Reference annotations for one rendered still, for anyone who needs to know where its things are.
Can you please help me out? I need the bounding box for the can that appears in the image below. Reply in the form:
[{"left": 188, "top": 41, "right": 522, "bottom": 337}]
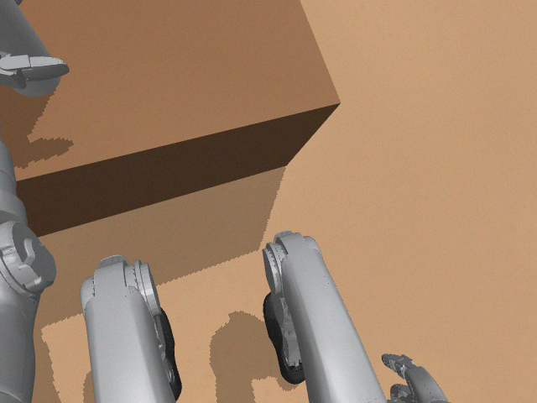
[{"left": 0, "top": 0, "right": 61, "bottom": 97}]

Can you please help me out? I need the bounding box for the right robot foot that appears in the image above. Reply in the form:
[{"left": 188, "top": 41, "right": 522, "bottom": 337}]
[{"left": 263, "top": 292, "right": 305, "bottom": 385}]

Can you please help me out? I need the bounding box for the left robot foot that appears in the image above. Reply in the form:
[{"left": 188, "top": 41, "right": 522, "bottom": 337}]
[{"left": 159, "top": 307, "right": 182, "bottom": 401}]

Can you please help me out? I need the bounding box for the left robot hand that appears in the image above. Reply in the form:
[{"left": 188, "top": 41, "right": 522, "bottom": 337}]
[{"left": 0, "top": 0, "right": 70, "bottom": 90}]

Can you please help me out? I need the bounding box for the left robot arm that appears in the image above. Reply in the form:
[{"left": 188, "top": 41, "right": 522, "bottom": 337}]
[{"left": 0, "top": 124, "right": 56, "bottom": 403}]

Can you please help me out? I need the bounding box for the right robot hand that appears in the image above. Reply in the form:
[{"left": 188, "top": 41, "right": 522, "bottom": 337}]
[{"left": 382, "top": 353, "right": 448, "bottom": 403}]

